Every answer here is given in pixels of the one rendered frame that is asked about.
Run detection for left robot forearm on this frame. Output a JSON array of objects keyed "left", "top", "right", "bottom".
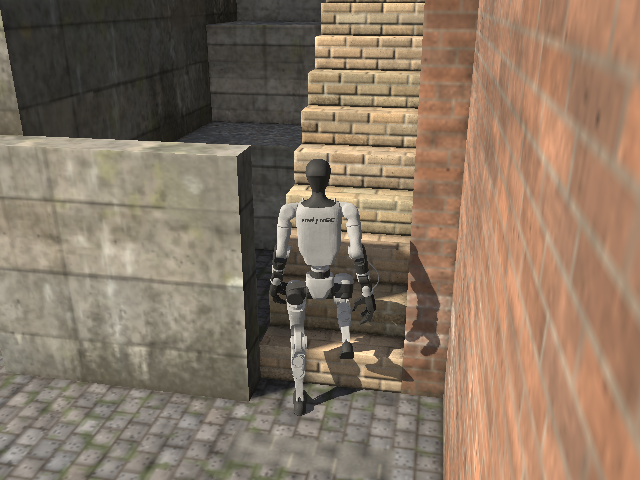
[{"left": 270, "top": 244, "right": 287, "bottom": 286}]

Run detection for robot right shin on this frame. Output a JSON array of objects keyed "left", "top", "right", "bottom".
[{"left": 337, "top": 298, "right": 351, "bottom": 343}]

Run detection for humanoid robot torso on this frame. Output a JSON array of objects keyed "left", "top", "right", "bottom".
[{"left": 296, "top": 198, "right": 342, "bottom": 300}]

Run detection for robot left hand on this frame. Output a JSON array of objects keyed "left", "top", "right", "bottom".
[{"left": 269, "top": 282, "right": 288, "bottom": 304}]

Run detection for right robot forearm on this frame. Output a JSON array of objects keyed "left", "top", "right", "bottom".
[{"left": 353, "top": 244, "right": 374, "bottom": 297}]

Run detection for robot left upper arm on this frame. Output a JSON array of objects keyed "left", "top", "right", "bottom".
[{"left": 276, "top": 202, "right": 298, "bottom": 259}]

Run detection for robot right upper arm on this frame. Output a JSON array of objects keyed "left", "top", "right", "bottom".
[{"left": 339, "top": 202, "right": 364, "bottom": 259}]

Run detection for robot right hand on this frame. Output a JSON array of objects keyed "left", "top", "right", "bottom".
[{"left": 352, "top": 294, "right": 376, "bottom": 325}]

